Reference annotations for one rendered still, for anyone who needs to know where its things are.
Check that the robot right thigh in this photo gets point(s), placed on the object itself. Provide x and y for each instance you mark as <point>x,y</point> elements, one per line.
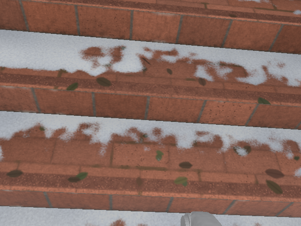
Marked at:
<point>199,218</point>

